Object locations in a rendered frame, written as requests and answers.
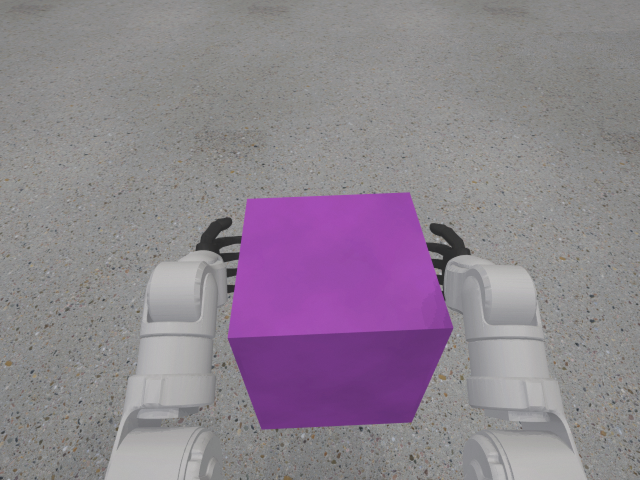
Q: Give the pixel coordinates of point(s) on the robot left upper arm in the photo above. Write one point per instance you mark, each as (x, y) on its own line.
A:
(168, 453)

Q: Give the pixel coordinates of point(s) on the left robot hand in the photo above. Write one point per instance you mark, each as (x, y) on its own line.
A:
(209, 243)

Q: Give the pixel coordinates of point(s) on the right robot hand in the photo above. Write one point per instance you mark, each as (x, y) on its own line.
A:
(457, 248)

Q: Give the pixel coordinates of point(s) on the robot right upper arm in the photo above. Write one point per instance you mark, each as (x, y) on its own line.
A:
(519, 455)

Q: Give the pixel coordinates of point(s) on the robot right forearm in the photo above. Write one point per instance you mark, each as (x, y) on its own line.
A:
(509, 371)

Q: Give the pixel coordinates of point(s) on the robot left forearm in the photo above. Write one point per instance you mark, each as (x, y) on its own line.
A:
(173, 376)

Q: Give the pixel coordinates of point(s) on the carton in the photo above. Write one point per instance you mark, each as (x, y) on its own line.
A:
(338, 317)

